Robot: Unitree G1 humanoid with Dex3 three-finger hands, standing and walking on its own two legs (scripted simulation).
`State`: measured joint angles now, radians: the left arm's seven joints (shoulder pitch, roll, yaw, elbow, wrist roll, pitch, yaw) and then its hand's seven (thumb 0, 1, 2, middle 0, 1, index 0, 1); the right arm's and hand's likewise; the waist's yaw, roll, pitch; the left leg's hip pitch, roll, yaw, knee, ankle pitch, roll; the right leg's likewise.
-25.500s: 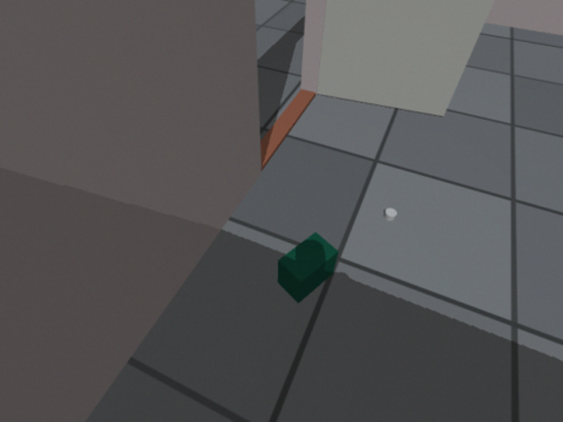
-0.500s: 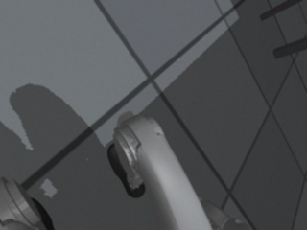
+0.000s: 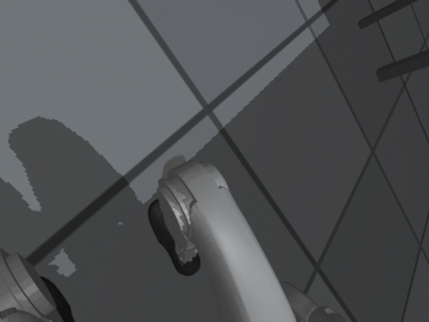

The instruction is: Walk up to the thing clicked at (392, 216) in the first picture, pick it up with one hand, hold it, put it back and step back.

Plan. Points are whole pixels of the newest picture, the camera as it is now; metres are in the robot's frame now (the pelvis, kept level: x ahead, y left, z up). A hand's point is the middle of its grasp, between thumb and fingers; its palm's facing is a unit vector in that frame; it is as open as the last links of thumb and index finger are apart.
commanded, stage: open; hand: left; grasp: from above
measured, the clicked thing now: out of the picture +0.51 +0.31 -0.29
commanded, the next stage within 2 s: withdraw in 0.54 s
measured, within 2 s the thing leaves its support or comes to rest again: neither
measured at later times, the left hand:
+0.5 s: hand out of the picture +0.49 +0.31 -0.25, palm faces -0.43 -0.14 -0.89, open 14.0 cm
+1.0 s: hand out of the picture +0.52 +0.33 -0.17, palm faces -0.28 -0.10 -0.95, open 14.2 cm
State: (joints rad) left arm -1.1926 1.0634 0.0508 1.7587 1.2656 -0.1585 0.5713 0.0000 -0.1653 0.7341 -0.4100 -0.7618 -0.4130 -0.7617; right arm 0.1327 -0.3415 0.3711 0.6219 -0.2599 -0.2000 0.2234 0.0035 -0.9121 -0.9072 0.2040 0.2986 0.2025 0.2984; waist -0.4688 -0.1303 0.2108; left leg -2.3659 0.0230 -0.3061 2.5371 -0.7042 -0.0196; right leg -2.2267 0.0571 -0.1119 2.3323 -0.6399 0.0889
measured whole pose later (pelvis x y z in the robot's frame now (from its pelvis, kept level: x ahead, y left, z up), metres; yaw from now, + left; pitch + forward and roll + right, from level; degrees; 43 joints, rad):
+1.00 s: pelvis +0.01 +0.00 +0.01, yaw +1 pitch +33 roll -15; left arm -1.12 0.94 0.09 1.43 1.23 -0.05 0.43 0.00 -0.56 1.02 -0.10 -1.01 -0.09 -1.03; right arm 0.22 -0.33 0.25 0.64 -0.20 -0.14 0.25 0.00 -0.92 -0.91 0.20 0.30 0.20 0.30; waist -0.40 -0.04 0.09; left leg -2.38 0.02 -0.28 2.49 -0.71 -0.03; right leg -2.26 0.03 -0.10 2.31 -0.65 0.07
